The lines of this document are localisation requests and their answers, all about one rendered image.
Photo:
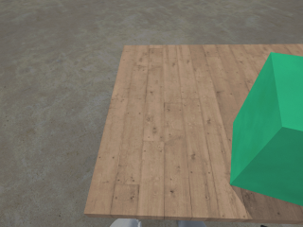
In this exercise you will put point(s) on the carton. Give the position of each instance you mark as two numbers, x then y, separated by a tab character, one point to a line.
267	136

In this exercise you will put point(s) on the table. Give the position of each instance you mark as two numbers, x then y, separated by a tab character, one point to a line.
166	148

